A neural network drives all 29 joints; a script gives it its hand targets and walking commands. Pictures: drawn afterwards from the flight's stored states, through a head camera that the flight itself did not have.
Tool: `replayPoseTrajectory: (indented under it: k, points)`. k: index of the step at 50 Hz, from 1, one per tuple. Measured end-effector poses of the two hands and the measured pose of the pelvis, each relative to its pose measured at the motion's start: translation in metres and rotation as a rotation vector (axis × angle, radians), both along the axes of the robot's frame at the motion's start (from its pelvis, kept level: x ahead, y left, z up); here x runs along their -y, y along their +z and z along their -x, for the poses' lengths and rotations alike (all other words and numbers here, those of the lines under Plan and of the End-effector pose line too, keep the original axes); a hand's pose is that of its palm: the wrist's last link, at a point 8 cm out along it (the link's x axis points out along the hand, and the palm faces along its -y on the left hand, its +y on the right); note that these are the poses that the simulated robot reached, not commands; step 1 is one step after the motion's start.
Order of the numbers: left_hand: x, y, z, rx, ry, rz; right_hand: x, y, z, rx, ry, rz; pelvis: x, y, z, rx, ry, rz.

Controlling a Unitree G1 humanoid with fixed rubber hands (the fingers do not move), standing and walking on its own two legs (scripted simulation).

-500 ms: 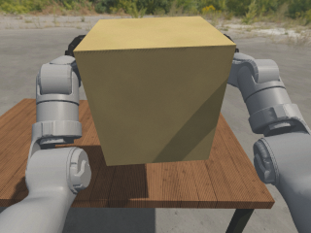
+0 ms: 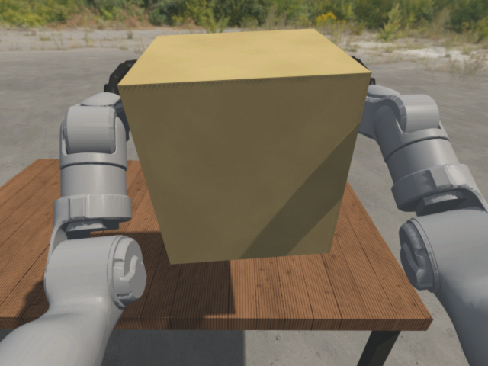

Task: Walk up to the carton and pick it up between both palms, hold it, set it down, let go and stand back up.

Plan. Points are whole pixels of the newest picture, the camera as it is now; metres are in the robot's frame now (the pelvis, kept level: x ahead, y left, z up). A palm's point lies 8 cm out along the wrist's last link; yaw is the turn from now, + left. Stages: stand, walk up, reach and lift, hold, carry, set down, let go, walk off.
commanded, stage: hold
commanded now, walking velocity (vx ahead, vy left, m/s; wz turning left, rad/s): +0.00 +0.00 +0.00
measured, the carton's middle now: (243, 144) +0.38 +0.00 +0.29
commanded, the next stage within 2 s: set down in 0.56 s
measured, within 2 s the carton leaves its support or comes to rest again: neither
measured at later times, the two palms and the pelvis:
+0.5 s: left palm (118, 107) +0.36 +0.18 +0.35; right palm (362, 103) +0.35 -0.17 +0.36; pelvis +0.00 +0.00 +0.00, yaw +0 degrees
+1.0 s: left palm (102, 68) +0.37 +0.19 +0.40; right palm (359, 81) +0.35 -0.16 +0.39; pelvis -0.01 +0.00 +0.00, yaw +1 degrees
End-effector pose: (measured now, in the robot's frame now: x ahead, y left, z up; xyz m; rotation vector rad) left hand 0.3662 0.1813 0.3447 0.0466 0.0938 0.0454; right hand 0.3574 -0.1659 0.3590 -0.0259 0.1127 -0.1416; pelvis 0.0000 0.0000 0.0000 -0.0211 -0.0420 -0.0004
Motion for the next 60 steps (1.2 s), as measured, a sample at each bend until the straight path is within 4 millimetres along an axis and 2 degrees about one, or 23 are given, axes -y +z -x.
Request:
replayPoseTrajectory:
  k: [13, 31, 38, 44, 48, 52, 60]
  points:
    - [-0.001, 0.006, 0.0, 0.01, -0.002, 0.0, 0.0, 0.003, 0.001, 0.01, -0.002, -0.001, 0.001, 0.0, 0.001, 0.002, 0.001, 0.0]
    - [0.002, 0.004, 0.005, 0.005, -0.001, 0.0, 0.002, 0.002, 0.006, 0.001, -0.003, 0.004, 0.001, 0.0, 0.004, 0.011, -0.001, -0.001]
    - [-0.001, 0.023, 0.014, 0.054, 0.011, 0.007, -0.002, 0.018, 0.012, 0.051, 0.003, -0.019, 0.001, 0.0, 0.006, 0.029, 0.003, 0.0]
    - [-0.005, 0.047, 0.007, 0.116, -0.008, 0.012, -0.004, 0.033, 0.01, 0.116, -0.011, -0.07, 0.001, 0.0, 0.01, 0.043, 0.015, -0.004]
    - [-0.009, 0.056, 0.001, 0.151, -0.028, 0.01, -0.008, 0.035, 0.007, 0.16, -0.019, -0.071, 0.001, 0.001, 0.009, 0.054, 0.017, -0.005]
    - [-0.015, 0.047, -0.007, 0.151, -0.036, 0.007, -0.013, 0.023, 0.001, 0.165, -0.023, -0.055, -0.001, 0.001, 0.006, 0.076, 0.017, -0.007]
    - [-0.025, 0.011, -0.022, 0.15, -0.036, 0.0, -0.024, -0.014, -0.014, 0.165, -0.024, -0.004, -0.007, 0.001, 0.001, 0.09, 0.018, -0.006]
